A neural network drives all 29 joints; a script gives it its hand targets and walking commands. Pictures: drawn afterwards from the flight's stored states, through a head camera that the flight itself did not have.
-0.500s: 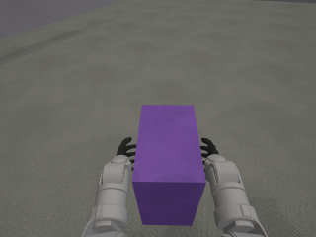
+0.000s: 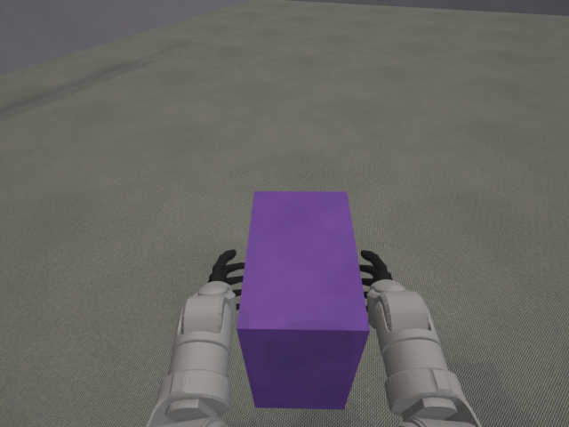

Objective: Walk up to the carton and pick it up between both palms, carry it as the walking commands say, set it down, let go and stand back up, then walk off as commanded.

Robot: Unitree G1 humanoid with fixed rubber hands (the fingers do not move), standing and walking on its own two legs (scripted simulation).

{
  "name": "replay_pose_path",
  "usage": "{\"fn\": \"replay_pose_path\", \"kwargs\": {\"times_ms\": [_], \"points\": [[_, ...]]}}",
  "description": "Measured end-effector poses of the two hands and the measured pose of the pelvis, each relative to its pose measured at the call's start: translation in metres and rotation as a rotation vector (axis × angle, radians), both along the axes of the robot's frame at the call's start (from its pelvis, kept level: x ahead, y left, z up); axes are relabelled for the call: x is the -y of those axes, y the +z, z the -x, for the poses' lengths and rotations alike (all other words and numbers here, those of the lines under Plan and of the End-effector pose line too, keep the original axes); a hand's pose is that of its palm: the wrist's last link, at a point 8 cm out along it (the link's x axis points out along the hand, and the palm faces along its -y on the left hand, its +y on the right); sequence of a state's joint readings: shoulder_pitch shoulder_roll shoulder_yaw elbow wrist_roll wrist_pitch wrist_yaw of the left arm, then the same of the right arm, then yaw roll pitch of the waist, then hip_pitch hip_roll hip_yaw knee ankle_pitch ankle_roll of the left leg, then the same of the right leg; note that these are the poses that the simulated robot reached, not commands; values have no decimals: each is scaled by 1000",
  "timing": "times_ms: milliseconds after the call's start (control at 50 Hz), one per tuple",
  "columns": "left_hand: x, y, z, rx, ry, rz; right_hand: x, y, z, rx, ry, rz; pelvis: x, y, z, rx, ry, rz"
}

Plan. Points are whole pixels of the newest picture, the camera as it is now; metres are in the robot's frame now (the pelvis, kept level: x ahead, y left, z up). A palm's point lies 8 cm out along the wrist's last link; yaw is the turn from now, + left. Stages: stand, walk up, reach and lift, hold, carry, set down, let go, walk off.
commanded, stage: hold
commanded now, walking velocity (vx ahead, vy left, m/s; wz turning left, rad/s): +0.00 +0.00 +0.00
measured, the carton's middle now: (299, 302) +0.33 +0.00 -0.01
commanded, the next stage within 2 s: carry in 0.34 s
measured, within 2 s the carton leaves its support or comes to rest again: neither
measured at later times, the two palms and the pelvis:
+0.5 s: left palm (212, 291) +0.31 +0.13 +0.06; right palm (376, 289) +0.30 -0.11 +0.06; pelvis +0.00 +0.01 +0.00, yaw +1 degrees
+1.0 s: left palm (241, 282) +0.30 +0.08 +0.08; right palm (411, 283) +0.30 -0.16 +0.08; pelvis +0.00 -0.04 -0.01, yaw -1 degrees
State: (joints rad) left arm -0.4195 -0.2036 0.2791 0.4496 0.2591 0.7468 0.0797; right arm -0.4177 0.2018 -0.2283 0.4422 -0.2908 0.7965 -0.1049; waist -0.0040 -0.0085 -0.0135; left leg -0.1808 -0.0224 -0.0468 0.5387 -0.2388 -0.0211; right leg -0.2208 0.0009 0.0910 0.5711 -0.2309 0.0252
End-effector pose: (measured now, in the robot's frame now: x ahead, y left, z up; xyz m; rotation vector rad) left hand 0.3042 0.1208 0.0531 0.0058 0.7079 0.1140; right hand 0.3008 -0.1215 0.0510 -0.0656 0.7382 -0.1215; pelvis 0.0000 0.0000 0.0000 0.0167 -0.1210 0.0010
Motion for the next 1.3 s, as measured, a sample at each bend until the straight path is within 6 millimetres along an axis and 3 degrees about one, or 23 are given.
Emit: {"fn": "replay_pose_path", "kwargs": {"times_ms": [380,580,780,940,1120,1300], "points": [[0,3,1,0,1,-1,0,2,0,1,3,-2,1,0,0,0,2,0],[-13,12,-3,15,40,26,-14,11,-6,15,1,-14,-5,-5,3,-62,0,21],[18,24,-10,-25,30,14,18,19,-8,-24,-40,-57,19,-8,-5,-135,-3,23],[25,28,-4,-59,26,22,24,27,-2,-57,-39,-42,27,-6,-5,-154,-14,29],[63,26,6,-97,-1,3,62,22,13,-95,-60,-52,57,-7,2,-165,-21,19],[60,24,23,-86,41,42,60,29,21,-84,-19,-18,69,-7,15,-165,13,34]]}}
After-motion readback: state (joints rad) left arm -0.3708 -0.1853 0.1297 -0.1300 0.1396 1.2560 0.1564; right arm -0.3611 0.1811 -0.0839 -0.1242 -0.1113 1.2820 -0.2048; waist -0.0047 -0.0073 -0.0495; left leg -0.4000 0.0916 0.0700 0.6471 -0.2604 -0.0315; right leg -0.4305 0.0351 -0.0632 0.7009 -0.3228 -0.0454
